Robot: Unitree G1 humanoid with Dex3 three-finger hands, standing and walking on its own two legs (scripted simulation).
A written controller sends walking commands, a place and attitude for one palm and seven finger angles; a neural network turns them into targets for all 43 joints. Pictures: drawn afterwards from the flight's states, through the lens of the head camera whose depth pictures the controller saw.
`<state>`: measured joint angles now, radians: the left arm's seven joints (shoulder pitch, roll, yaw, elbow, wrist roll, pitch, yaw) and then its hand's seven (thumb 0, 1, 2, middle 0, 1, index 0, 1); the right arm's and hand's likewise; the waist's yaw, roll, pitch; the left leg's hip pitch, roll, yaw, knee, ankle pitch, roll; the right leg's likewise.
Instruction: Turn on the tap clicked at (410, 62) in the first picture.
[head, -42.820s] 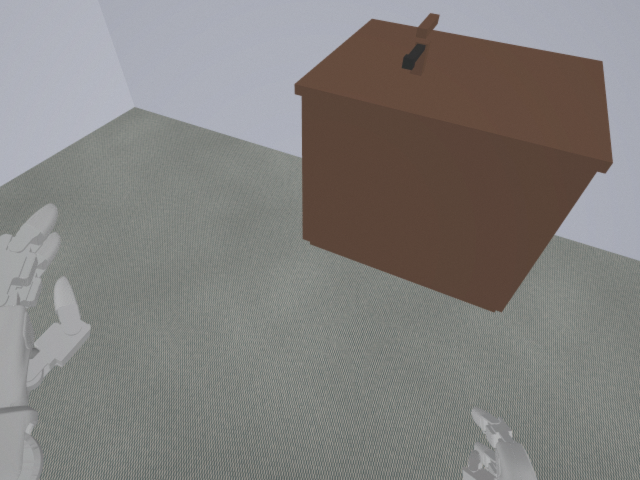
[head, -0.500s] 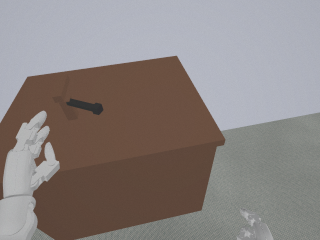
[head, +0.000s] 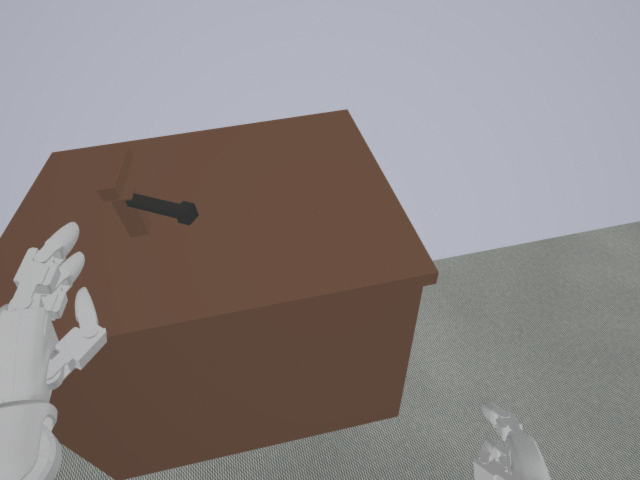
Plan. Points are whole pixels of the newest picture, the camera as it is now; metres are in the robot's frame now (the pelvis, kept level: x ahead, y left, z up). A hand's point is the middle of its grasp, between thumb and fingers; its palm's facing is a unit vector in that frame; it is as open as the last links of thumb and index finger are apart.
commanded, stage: step back with the hand held close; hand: left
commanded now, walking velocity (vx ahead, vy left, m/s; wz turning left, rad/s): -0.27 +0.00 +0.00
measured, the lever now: (186, 213) +0.51 +0.30 +0.06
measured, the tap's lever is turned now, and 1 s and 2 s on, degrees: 57 57 57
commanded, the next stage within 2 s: stop stepping back and stand still in 1.36 s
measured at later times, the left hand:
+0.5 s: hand (56, 370) +0.17 +0.27 +0.15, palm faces +0.34 -0.82 -0.46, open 7.4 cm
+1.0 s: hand out of the picture +0.10 +0.30 +0.15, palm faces +0.38 -0.82 -0.43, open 7.4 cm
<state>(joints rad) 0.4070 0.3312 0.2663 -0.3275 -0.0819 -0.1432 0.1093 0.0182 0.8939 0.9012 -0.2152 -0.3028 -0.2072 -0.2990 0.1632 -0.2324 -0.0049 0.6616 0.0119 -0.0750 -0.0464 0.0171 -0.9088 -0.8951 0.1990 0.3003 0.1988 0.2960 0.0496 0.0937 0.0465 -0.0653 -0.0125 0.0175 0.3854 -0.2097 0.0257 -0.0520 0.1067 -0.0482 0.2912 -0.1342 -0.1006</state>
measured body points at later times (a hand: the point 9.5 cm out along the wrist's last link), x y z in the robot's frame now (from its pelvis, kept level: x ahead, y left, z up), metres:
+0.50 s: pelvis -0.04 +0.04 -0.01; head -0.03 +0.02 +0.44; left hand +0.14 +0.32 +0.17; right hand +0.12 -0.22 -0.09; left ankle +0.01 +0.10 -0.75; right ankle +0.03 -0.05 -0.74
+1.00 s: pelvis -0.11 +0.06 -0.02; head -0.08 +0.07 +0.43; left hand +0.08 +0.34 +0.17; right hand +0.10 -0.17 -0.09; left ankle +0.01 +0.11 -0.74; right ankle -0.04 -0.06 -0.74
